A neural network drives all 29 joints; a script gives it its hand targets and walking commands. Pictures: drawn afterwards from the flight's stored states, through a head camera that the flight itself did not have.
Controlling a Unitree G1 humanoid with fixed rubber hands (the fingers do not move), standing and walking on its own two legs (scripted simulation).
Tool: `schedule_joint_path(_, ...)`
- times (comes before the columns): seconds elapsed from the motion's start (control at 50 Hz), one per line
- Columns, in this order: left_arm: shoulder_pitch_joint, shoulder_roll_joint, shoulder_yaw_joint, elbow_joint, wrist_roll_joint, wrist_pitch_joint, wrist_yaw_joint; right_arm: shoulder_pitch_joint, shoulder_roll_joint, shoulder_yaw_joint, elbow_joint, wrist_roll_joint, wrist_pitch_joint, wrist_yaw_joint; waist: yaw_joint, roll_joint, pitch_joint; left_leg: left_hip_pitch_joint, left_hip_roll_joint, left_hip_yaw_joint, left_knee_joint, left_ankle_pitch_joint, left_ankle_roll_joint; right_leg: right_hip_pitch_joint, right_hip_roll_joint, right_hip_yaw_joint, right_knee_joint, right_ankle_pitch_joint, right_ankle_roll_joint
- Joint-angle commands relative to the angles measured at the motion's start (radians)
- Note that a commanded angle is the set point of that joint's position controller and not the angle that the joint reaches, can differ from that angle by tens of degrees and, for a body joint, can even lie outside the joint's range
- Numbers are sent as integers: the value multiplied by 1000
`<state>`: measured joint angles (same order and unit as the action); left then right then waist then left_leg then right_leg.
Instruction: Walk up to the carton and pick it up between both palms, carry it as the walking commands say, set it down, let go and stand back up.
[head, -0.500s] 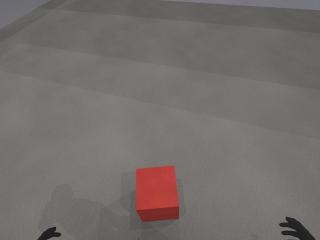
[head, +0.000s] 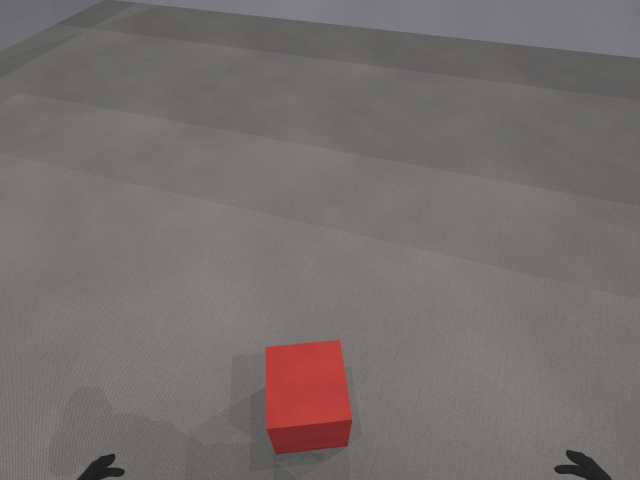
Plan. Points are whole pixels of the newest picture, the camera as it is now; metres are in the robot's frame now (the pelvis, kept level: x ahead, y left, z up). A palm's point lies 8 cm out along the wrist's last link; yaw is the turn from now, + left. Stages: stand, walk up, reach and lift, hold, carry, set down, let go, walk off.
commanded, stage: walk up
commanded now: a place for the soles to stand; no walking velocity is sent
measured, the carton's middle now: (307, 397) +0.46 +0.06 -0.65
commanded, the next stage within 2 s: none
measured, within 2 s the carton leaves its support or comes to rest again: neither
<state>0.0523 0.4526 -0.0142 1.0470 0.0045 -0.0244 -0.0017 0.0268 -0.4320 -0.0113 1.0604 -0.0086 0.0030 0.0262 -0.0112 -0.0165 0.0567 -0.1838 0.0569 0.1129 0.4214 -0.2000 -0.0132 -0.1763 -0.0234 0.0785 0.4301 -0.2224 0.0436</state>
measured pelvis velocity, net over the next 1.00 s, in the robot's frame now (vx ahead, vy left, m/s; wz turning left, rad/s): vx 0.01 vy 0.03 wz -0.03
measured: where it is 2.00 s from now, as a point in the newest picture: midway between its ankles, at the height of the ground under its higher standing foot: outside the picture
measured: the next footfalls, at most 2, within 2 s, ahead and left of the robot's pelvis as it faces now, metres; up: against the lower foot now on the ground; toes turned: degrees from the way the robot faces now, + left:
none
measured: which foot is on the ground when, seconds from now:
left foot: down 0.00-1.00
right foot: down 0.00-1.00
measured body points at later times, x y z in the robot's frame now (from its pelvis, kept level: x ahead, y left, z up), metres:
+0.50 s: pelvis +0.01 +0.00 +0.00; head +0.02 -0.01 +0.45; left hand +0.10 +0.33 -0.11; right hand +0.13 -0.33 -0.11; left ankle +0.02 +0.13 -0.74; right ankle +0.01 -0.15 -0.74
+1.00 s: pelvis +0.01 +0.03 -0.01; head +0.04 +0.01 +0.43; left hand +0.08 +0.38 -0.10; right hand +0.13 -0.31 -0.12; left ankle +0.01 +0.13 -0.73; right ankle +0.01 -0.10 -0.74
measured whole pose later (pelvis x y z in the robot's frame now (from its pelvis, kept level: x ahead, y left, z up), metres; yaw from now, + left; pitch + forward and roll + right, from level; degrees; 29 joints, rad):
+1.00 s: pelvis +0.01 +0.03 -0.01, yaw -2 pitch -2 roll +0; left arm 0.22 0.46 0.02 0.98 0.03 -0.04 0.04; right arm 0.07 -0.47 -0.07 0.91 -0.02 0.09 0.05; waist 0.00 0.05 0.09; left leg -0.28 0.03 0.08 0.69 -0.42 0.02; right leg -0.25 -0.03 -0.05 0.59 -0.28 0.00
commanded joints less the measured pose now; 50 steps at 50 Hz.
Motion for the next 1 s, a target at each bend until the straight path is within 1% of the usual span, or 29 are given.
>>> schedule_joint_path(0.0, -26, 163, 34, 5, 5, -6, 3, -84, -187, -37, -20, -4, -9, -6, 11, 60, -72, 64, 105, -124, -155, -90, 51, -26, -56, 19, -85, 86, -56)
schedule_joint_path(0.02, -24, 163, 35, 10, 6, -5, 3, -89, -186, -38, -18, -2, -8, -5, 12, 48, -67, 69, 106, -123, -159, -93, 51, -26, -57, 15, -92, 90, -54)
schedule_joint_path(0.16, -13, 160, 33, 33, 8, -8, 5, -85, -178, -41, 0, -3, -3, -3, 5, 28, -54, 101, 96, -115, -155, -92, 42, -54, -69, 26, -126, 88, -53)
schedule_joint_path(0.18, -12, 158, 34, 32, 8, -9, 6, -83, -177, -42, 2, -3, -4, -3, 2, 29, -55, 109, 96, -116, -154, -79, 42, -55, -69, 26, -123, 89, -52)
schedule_joint_path(0.24, -7, 162, 34, 32, 9, -12, 7, -79, -174, -41, 4, -2, -3, -3, 3, 3, -70, 132, 94, -112, -135, -33, 40, -54, -80, 35, -138, 115, -52)
schedule_joint_path(0.34, -11, 166, 36, 25, 7, -15, 10, -70, -170, -39, 8, 0, -4, -3, 2, -1, -85, 155, 94, -110, -116, 54, 36, -46, -89, 45, -138, 153, -53)
schedule_joint_path(0.38, -2, 165, 35, 24, 5, -15, 11, -67, -169, -38, 6, -1, -5, -4, 6, 9, -89, 157, 95, -105, -111, 80, 38, -39, -90, 44, -136, 167, -53)
schedule_joint_path(0.4, 0, 166, 36, 24, 5, -15, 12, -69, -169, -38, 4, 2, -5, -5, 6, 2, -91, 158, 97, -109, -111, 88, 36, -34, -91, 41, -139, 172, -51)
schedule_joint_path(0.5, -5, 163, 38, 18, 4, -11, 13, -63, -168, -39, 6, 1, -5, -6, 6, 14, -89, 154, 98, -106, -113, 112, 38, -22, -91, 37, -128, 193, -51)
schedule_joint_path(0.52, 63, 233, 61, 14, 6, -16, 36, -64, -224, -70, -39, -25, 20, 7, 8, 47, -59, 118, 66, -56, -47, 93, 49, -36, -104, 36, -93, 261, -69)
schedule_joint_path(0.56, 103, 254, 71, 11, 13, -16, 51, -66, -186, -69, -67, -26, 38, 15, 14, 4, -64, 64, 41, -60, 16, 71, 52, -7, -142, 87, -84, 276, -97)
schedule_joint_path(0.6, 109, 265, 81, -8, 17, -17, 59, -60, -173, -69, -87, -27, 47, 24, 16, -23, -80, 27, 29, -74, 50, 53, 56, 4, -172, 125, -73, 264, -128)
schedule_joint_path(0.62, 98, 262, 83, -22, 16, -15, 61, -53, -173, -72, -96, -28, 49, 28, 10, -43, -83, 23, 25, -83, 61, 40, 58, -7, -175, 127, -66, 243, -136)
schedule_joint_path(0.66, 84, 249, 80, -44, 14, -14, 65, -40, -175, -78, -112, -26, 52, 34, 0, -56, -90, 50, 32, -94, 61, 53, 65, -50, -155, 98, -40, 211, -128)
schedule_joint_path(0.7, 80, 232, 75, -67, 13, -12, 65, -21, -196, -87, -125, -28, 53, 37, -11, -30, -101, 97, 61, -106, 48, 100, 90, -100, -109, 36, 19, 179, -100)
schedule_joint_path(0.72, 76, 219, 72, -76, 11, -10, 65, -6, -208, -93, -129, -29, 54, 37, -20, 7, -103, 108, 90, -122, 24, 108, 111, -121, -71, -17, 75, 155, -81)
schedule_joint_path(0.74, 75, 203, 71, -82, 8, -7, 64, 7, -223, -98, -135, -30, 56, 37, -28, 57, -100, 95, 134, -145, -23, 94, 149, -128, -16, -90, 165, 98, -58)
schedule_joint_path(0.76, 93, 182, 65, -84, 6, -2, 66, 3, -237, -101, -149, -31, 59, 35, -31, 117, -89, 77, 181, -183, -61, 68, 193, -150, 31, -147, 222, -14, -44)
schedule_joint_path(0.78, 120, 175, 65, -86, 8, 0, 66, -11, -243, -104, -168, -35, 61, 32, -28, 177, -72, 47, 217, -204, -76, 50, 230, -157, 39, -172, 274, -213, -44)
schedule_joint_path(0.8, 149, 173, 64, -88, 7, -1, 65, -13, -248, -109, -174, -40, 64, 31, -18, 218, -55, 16, 215, -208, -76, 8, 239, -154, 24, -166, 271, -278, -58)
schedule_joint_path(0.82, 174, 177, 68, -83, 8, -5, 60, -14, -243, -109, -183, -42, 69, 30, -2, 212, -35, -17, 188, -186, -59, -26, 226, -133, 11, -157, 229, -254, -66)
schedule_joint_path(0.84, 200, 181, 72, -83, 14, -12, 55, -23, -237, -106, -198, -36, 74, 28, 15, 197, -27, -43, 158, -161, -17, -35, 197, -95, 3, -156, 153, -179, -70)
schedule_joint_path(0.86, 222, 197, 78, -80, 15, -19, 55, -28, -218, -98, -213, -29, 75, 28, 28, 137, -29, -73, 127, -124, 46, 7, 157, -40, -23, -125, 77, -24, -77)
schedule_joint_path(0.88, 249, 251, 97, -84, 22, -24, 59, -41, -189, -89, -236, -19, 73, 29, 49, 10, -38, -125, 69, -66, 179, 46, 102, 15, -125, 26, 0, 105, -124)
schedule_joint_path(0.9, 229, 289, 102, -99, 28, -26, 52, -53, -140, -73, -247, 0, 68, 24, 49, -104, -48, -159, -14, -62, 277, -86, 45, 7, -259, 248, -104, 146, -214)
schedule_joint_path(0.92, 199, 323, 109, -120, 34, -28, 53, -71, -146, -76, -258, -4, 71, 16, 58, -125, -27, -223, -42, -120, 411, -372, 33, 4, -353, 339, -130, 209, -297)
schedule_joint_path(0.94, 171, 321, 112, -135, 34, -35, 56, -38, -150, -79, -250, -6, 72, 10, 38, -96, -26, -201, -26, -193, 499, -413, 33, -47, -375, 322, -106, 261, -331)
schedule_joint_path(0.96, 132, 285, 106, -157, 35, -38, 56, -6, -144, -78, -244, -1, 70, 14, 18, -96, -14, -153, -13, -217, 501, -397, 30, -100, -337, 243, -67, 295, -325)
schedule_joint_path(0.98, 99, 266, 108, -176, 36, -33, 54, 49, -152, -80, -237, 4, 64, 20, 5, -135, -14, -155, -5, -193, 410, -379, 34, -76, -296, 166, -39, 271, -290)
